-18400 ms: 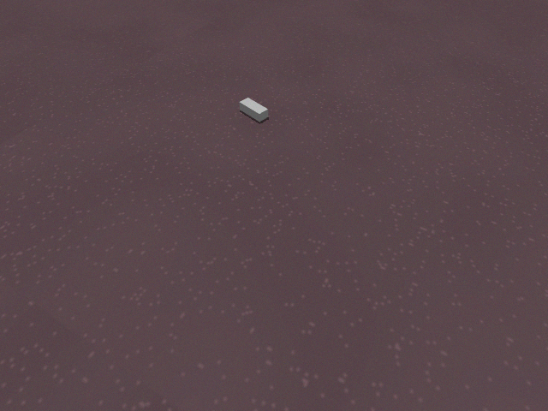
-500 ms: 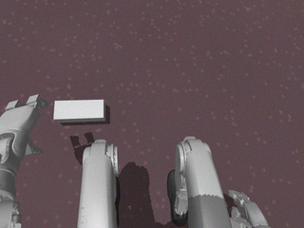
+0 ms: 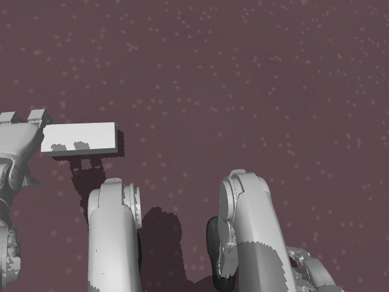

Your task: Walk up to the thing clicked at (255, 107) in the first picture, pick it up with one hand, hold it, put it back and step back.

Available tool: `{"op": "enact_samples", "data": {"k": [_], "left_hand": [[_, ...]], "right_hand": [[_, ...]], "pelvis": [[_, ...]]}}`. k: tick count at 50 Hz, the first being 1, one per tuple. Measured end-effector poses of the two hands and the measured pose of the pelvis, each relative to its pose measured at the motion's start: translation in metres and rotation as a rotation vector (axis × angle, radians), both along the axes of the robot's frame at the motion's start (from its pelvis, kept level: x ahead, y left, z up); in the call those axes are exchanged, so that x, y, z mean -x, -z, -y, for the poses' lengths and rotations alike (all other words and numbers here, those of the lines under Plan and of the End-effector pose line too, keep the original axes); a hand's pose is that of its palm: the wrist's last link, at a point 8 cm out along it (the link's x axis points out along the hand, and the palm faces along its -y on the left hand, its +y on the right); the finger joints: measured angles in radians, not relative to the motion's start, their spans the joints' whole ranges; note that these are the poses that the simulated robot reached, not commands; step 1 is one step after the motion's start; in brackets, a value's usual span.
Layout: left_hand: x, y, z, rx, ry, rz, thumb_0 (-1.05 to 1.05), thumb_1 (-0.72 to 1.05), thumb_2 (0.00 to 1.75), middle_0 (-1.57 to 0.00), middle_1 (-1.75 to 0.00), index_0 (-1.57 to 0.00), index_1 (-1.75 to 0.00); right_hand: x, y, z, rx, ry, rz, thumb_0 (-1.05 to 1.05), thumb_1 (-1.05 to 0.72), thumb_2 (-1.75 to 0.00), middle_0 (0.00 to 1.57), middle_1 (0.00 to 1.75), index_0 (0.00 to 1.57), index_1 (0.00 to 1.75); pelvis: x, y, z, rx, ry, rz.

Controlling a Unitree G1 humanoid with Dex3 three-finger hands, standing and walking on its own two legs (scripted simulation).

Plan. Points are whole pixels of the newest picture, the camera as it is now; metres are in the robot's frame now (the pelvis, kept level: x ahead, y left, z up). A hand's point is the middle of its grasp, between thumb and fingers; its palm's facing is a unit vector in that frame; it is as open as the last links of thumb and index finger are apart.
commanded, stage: rise first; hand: left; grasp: from above
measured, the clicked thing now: (82, 139) +0.47 +0.28 -0.32
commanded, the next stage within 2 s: none
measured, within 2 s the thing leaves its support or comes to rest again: neither
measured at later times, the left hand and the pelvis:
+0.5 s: hand (41, 152) +0.40 +0.32 -0.19, palm faces -0.46 -0.06 -0.89, open 14.1 cm; pelvis +0.01 +0.00 -0.02, yaw +0 degrees
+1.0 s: hand (46, 148) +0.41 +0.32 -0.20, palm faces -0.46 -0.06 -0.88, open 14.2 cm; pelvis +0.01 +0.00 -0.02, yaw -1 degrees
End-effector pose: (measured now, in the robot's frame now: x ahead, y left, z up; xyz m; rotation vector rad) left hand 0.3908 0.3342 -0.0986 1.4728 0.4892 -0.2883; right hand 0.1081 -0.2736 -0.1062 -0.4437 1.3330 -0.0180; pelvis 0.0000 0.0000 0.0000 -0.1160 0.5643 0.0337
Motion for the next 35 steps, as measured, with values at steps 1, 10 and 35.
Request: {"op": "enact_samples", "data": {"k": [1, 10, 35], "left_hand": [[-0.001, 0.002, 0.000, -0.002, 0.004, 0.001, 0.00, -0.53, 1.02, -0.07, -0.98, -0.07, -0.98], [-0.009, 0.015, 0.002, -0.018, 0.032, 0.012, 0.00, -0.52, 1.01, -0.08, -0.99, -0.08, -0.98], [-0.023, 0.037, 0.012, -0.021, 0.009, 0.010, 0.00, -0.52, 1.00, -0.08, -1.03, -0.08, -1.02]], "right_hand": [[0.000, 0.001, 0.000, 0.000, -0.001, -0.003, 0.00, -0.90, -0.90, 0.20, 0.30, 0.21, 0.30], [0.002, 0.010, -0.001, 0.008, 0.002, -0.037, 0.00, -0.91, -0.90, 0.20, 0.30, 0.21, 0.30], [0.016, 0.019, 0.004, 0.009, 0.000, -0.085, 0.00, -0.91, -0.90, 0.20, 0.30, 0.21, 0.30]], "pelvis": [[-0.001, 0.001, 0.000, 0.000, 0.001, -0.001], [-0.005, 0.009, -0.001, 0.002, 0.007, -0.008], [-0.010, 0.020, 0.001, -0.003, 0.010, -0.019]]}}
